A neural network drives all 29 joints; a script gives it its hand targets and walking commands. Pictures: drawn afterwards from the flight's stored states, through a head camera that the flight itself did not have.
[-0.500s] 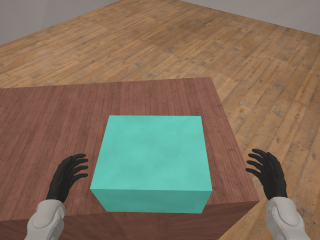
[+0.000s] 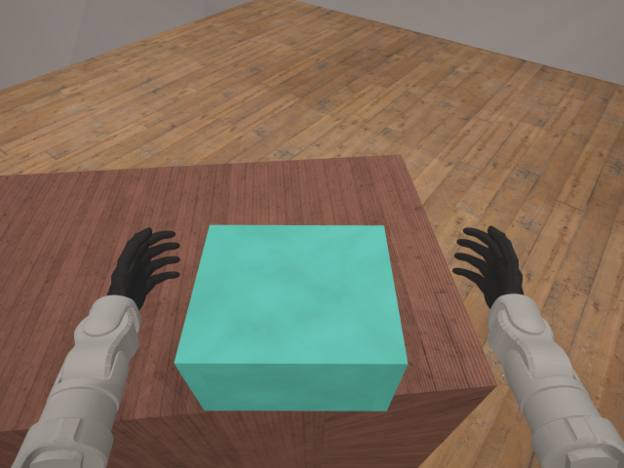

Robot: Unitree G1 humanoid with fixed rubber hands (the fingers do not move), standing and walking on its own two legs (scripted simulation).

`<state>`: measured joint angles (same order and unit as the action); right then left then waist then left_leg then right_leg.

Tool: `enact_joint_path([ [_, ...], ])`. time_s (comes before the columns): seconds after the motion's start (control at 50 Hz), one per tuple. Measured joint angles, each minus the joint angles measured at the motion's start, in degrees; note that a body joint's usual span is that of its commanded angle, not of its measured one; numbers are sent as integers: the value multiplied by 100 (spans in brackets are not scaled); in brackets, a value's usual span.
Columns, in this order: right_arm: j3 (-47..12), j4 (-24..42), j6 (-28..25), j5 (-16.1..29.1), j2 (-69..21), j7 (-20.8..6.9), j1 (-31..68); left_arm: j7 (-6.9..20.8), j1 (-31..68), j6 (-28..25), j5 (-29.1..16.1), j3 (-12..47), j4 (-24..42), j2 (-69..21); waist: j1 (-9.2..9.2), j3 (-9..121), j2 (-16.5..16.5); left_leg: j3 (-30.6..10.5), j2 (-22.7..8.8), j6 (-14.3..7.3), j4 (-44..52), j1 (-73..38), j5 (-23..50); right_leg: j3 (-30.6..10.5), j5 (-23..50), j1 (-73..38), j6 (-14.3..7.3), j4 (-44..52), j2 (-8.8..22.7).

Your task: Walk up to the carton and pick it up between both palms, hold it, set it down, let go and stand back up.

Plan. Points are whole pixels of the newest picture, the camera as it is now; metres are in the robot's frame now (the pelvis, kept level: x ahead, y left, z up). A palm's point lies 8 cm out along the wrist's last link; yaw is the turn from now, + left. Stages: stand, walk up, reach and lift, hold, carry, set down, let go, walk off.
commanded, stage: reach and lift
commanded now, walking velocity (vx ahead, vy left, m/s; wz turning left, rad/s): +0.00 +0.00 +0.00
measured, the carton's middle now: (296, 315) +0.39 +0.03 -0.06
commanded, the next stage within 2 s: none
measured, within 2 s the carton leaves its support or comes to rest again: neither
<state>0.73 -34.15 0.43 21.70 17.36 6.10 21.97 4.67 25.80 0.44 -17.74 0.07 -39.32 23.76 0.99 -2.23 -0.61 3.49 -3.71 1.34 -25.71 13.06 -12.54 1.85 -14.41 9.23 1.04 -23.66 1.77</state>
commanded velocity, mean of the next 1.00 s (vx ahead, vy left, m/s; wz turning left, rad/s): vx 0.00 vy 0.00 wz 0.00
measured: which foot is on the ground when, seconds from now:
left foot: down 0.00-1.00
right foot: down 0.00-1.00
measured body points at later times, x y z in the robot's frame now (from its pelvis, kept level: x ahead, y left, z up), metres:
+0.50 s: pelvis +0.01 +0.00 +0.00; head +0.04 +0.01 +0.45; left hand +0.41 +0.26 +0.05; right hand +0.39 -0.25 +0.04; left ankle +0.01 +0.13 -0.74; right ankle -0.02 -0.13 -0.74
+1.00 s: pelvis -0.03 -0.01 -0.05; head +0.07 +0.00 +0.39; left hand +0.40 +0.25 -0.03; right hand +0.38 -0.25 -0.03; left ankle +0.01 +0.13 -0.74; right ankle -0.02 -0.14 -0.74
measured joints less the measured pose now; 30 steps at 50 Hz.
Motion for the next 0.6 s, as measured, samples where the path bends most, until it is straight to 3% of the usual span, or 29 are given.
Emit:
enact_joint_path([
  [0.36,-33,-1251,25,100,53,1,1239,-22,1118,104,0,-1,-1266,98,54,214,3,6,0,0,0,292,1,-10,7,298,3,-3,-1],
  [0.5,-255,-2257,-467,99,49,-137,1345,-22,1160,-672,-1,-5,-2297,99,70,483,3,1,0,0,-85,716,2,-13,-19,744,3,-138,3],
  [0.6,-441,-2548,-1088,138,8,-254,1349,-18,1202,-1508,-1,-5,-2936,99,126,719,25,-23,0,0,-394,1504,-7,-13,-91,1569,4,-543,17],
])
